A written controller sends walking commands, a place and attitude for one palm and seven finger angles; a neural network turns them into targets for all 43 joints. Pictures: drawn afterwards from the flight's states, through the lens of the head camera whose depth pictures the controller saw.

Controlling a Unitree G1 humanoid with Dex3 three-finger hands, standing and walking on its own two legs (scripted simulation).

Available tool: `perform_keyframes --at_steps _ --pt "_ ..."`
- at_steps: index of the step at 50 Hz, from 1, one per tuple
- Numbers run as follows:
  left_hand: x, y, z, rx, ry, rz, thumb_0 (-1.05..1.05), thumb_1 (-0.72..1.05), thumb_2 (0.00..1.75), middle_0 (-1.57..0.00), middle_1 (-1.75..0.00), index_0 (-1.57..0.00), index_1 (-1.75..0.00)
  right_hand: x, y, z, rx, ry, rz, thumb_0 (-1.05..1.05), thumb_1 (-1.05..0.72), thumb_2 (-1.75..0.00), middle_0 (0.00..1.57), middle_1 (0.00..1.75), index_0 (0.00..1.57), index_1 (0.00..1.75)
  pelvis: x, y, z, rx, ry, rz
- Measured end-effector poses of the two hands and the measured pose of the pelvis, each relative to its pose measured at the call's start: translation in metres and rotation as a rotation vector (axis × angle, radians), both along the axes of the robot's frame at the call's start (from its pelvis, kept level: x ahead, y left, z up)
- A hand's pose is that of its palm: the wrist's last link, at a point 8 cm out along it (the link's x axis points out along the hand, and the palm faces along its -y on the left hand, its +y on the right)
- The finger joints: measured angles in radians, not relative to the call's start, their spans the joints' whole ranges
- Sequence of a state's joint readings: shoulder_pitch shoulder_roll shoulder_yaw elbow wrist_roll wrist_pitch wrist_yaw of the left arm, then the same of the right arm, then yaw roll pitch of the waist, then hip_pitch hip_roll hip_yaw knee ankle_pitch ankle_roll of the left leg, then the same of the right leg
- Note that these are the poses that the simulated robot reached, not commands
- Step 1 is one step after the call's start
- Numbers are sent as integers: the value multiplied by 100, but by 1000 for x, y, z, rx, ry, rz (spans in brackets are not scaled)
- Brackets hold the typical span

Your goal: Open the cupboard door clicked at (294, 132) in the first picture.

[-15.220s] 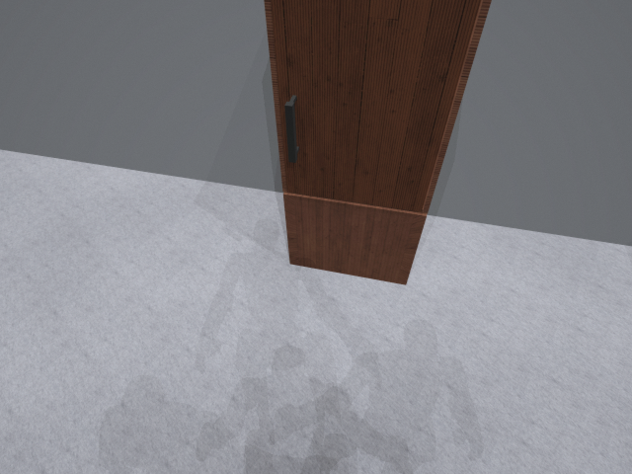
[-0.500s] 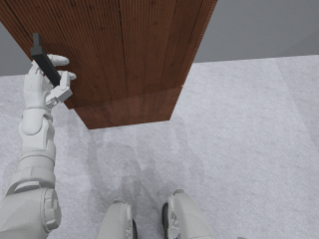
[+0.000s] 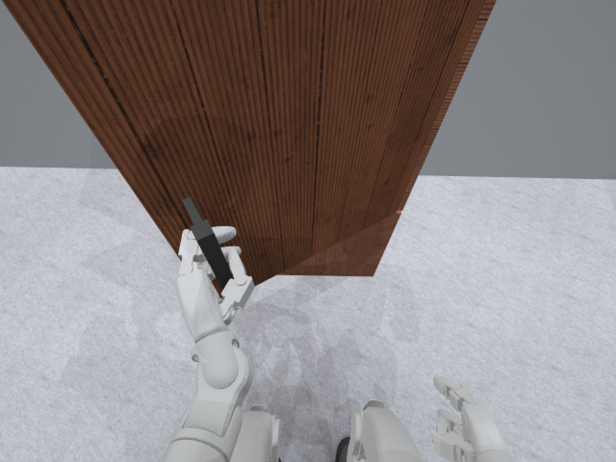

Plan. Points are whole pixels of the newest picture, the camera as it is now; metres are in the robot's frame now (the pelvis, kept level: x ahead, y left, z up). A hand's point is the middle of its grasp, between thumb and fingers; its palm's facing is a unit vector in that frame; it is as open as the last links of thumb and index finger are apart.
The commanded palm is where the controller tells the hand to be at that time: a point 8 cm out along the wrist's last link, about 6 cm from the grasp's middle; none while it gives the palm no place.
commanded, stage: pull the door open along its arc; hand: left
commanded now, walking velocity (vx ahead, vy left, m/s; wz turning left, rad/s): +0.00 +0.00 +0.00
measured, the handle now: (211, 251) +0.37 +0.15 +0.01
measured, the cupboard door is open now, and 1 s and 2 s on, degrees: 31 40 42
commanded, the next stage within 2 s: open thumb and fingers to let go in 0.16 s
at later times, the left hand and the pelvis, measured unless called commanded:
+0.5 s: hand (275, 316) +0.29 +0.06 +0.01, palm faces +0.41 -0.91 -0.03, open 6.7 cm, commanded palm +0.24 +0.11 +0.00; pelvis -0.02 -0.04 -0.01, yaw +3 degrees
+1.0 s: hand (276, 321) +0.29 +0.06 +0.00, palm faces +0.39 -0.92 -0.02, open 14.6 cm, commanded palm +0.24 +0.10 +0.00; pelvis -0.02 -0.03 -0.01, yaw +2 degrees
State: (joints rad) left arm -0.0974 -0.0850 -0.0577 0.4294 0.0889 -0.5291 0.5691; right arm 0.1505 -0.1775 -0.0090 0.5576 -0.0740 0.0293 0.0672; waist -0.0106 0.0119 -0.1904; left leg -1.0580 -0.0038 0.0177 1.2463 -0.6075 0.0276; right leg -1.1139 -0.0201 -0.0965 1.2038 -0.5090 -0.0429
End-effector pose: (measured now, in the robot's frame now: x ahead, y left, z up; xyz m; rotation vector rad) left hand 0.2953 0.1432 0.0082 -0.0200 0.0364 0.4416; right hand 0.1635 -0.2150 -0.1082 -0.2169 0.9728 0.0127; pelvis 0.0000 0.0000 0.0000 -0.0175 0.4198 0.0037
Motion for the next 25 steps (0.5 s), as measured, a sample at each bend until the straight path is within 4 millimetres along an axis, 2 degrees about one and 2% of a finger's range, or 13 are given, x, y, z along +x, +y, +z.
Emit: perform_keyframes --at_steps 13,20,25 --pt "-50 -45 3 22 50 -60 0 74 76 -36 -135 -37 -135 10 -11 5 14 -102 35 1 -90 -90 20 30 20 30 -4 -23 0 20 -31 21" --pt "-45 -45 -1 46 19 -18 0 69 78 -38 -134 -37 -134 13 -25 -2 -6 -136 39 1 -90 -90 20 30 20 30 -13 -34 -8 30 -33 32" --pt "-44 -43 0 40 23 -16 1 53 73 -37 -131 -39 -132 6 -32 -4 -2 -135 23 2 -90 -90 20 30 20 30 -17 -38 -9 36 -39 33"
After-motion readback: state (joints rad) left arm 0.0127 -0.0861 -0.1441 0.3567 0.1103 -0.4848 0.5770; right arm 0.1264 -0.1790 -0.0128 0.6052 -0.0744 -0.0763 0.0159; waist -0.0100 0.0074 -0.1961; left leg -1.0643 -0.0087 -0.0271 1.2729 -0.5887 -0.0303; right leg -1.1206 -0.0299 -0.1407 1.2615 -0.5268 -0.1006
